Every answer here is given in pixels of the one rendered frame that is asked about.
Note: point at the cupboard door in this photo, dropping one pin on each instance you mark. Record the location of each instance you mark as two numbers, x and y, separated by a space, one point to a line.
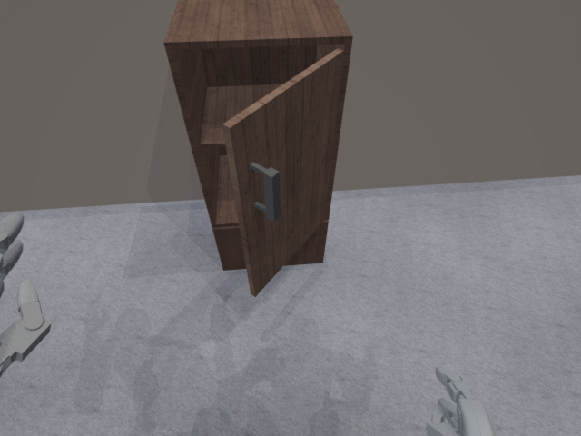
292 131

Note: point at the handle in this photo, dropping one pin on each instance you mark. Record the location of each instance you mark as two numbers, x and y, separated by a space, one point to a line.
272 191

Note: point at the right robot hand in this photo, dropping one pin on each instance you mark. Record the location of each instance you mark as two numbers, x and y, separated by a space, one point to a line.
469 418

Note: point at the left robot hand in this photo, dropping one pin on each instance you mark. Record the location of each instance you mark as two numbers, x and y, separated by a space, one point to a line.
24 334

